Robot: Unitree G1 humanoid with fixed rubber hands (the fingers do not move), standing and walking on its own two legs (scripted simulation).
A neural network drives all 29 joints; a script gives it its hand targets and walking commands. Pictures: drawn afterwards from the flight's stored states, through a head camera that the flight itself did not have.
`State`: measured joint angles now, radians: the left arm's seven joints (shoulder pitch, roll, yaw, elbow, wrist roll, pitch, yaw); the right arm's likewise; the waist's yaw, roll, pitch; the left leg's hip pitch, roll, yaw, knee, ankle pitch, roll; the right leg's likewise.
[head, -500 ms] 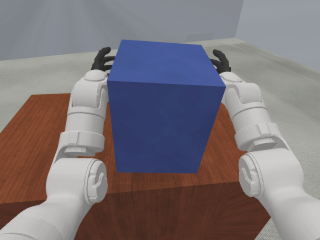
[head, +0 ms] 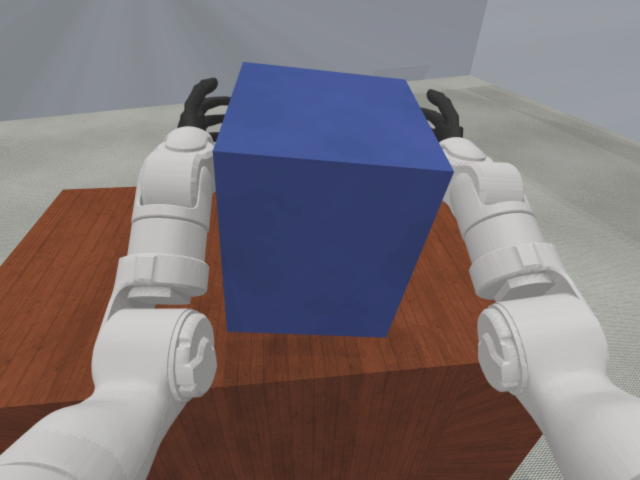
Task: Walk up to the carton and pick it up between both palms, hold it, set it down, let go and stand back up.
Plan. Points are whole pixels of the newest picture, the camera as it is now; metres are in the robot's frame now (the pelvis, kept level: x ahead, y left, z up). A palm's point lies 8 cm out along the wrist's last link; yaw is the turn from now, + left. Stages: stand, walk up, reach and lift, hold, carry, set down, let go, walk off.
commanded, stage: set down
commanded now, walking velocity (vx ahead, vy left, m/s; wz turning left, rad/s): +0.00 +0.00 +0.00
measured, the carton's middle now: (316, 204) +0.37 +0.02 +0.22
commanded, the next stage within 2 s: none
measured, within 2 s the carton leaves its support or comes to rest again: neither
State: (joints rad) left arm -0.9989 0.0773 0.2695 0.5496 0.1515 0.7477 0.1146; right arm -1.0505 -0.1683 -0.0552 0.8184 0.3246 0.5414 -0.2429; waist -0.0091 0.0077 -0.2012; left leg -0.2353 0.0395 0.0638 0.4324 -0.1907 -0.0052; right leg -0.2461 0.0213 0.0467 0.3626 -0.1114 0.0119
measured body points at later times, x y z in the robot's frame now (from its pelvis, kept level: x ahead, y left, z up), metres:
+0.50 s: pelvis +0.02 +0.00 +0.00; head -0.02 +0.01 +0.45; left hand +0.44 +0.17 +0.25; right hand +0.45 -0.12 +0.24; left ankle +0.03 +0.12 -0.74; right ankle +0.05 -0.13 -0.74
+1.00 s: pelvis +0.02 +0.01 +0.00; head -0.02 +0.01 +0.45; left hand +0.43 +0.16 +0.23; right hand +0.45 -0.13 +0.23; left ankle +0.02 +0.12 -0.74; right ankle +0.05 -0.13 -0.74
